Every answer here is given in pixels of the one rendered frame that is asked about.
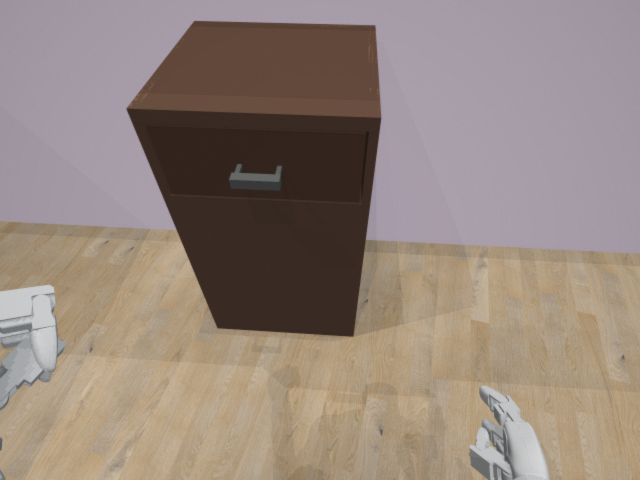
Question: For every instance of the drawer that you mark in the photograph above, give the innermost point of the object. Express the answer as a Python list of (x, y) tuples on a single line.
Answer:
[(317, 165)]

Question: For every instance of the right robot hand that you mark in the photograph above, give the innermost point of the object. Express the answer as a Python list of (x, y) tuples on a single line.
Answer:
[(518, 451)]

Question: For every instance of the handle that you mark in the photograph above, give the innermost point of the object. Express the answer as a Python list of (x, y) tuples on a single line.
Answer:
[(254, 181)]

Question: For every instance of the left robot hand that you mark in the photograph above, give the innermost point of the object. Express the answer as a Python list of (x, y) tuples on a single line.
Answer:
[(27, 323)]

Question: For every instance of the cabinet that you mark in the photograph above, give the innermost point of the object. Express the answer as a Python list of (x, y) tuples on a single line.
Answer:
[(276, 265)]

